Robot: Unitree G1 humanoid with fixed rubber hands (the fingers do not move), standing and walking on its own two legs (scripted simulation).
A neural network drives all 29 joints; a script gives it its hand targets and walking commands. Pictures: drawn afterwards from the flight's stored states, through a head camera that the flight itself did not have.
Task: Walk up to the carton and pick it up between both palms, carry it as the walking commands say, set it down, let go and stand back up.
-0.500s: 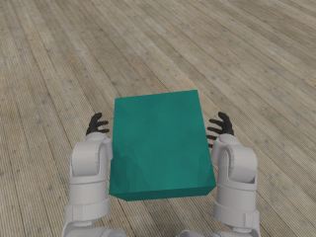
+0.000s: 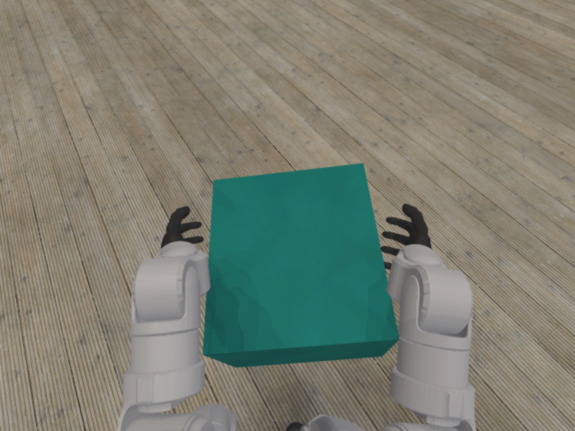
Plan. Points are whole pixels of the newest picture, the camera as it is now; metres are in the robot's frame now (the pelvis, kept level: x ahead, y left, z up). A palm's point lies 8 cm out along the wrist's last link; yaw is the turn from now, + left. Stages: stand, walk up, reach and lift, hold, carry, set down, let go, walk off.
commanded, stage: carry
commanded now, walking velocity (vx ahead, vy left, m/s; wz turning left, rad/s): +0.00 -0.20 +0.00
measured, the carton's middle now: (297, 268) +0.34 -0.01 -0.03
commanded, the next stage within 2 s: hold in 1.66 s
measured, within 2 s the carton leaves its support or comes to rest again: neither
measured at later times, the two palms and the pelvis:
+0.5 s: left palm (229, 322) +0.22 +0.07 +0.08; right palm (493, 325) +0.22 -0.23 +0.07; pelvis -0.08 -0.08 +0.00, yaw -1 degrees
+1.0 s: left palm (155, 419) +0.12 +0.13 +0.08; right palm (461, 395) +0.15 -0.17 +0.09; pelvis -0.16 -0.04 +0.00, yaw +1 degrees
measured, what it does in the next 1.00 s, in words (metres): walks backwards: left foot, then right foot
